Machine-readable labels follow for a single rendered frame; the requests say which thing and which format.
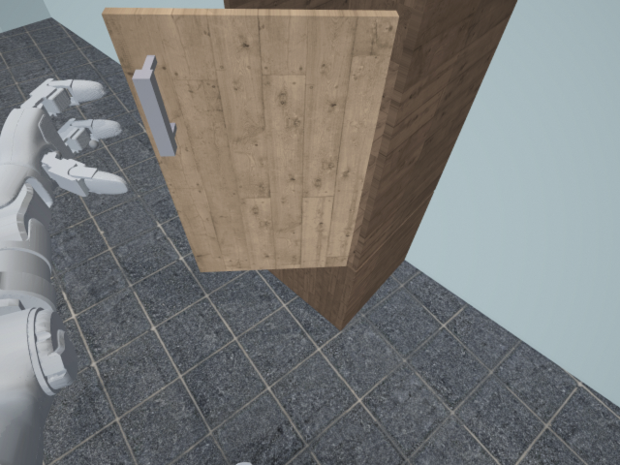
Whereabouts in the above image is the left robot forearm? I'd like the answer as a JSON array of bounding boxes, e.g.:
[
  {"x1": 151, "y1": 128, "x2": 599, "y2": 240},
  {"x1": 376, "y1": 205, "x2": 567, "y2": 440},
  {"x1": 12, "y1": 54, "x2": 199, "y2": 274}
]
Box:
[{"x1": 0, "y1": 165, "x2": 57, "y2": 316}]

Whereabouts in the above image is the handle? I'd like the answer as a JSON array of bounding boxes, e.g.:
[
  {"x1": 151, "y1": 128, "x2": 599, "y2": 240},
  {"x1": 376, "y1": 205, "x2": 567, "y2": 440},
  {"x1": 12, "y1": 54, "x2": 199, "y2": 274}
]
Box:
[{"x1": 132, "y1": 55, "x2": 177, "y2": 157}]

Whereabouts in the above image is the robot left hand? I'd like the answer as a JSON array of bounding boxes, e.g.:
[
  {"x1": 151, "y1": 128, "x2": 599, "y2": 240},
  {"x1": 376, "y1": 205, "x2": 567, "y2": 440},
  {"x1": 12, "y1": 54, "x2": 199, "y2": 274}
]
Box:
[{"x1": 0, "y1": 78, "x2": 129, "y2": 197}]

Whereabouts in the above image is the cupboard door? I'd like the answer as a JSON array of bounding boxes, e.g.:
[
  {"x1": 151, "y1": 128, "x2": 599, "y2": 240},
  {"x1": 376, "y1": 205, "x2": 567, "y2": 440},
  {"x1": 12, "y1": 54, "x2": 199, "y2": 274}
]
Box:
[{"x1": 102, "y1": 8, "x2": 399, "y2": 272}]

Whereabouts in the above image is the left robot upper arm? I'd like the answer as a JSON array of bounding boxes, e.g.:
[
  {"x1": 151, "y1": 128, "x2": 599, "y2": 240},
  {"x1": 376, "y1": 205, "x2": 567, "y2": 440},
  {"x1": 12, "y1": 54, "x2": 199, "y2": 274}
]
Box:
[{"x1": 0, "y1": 307, "x2": 78, "y2": 465}]

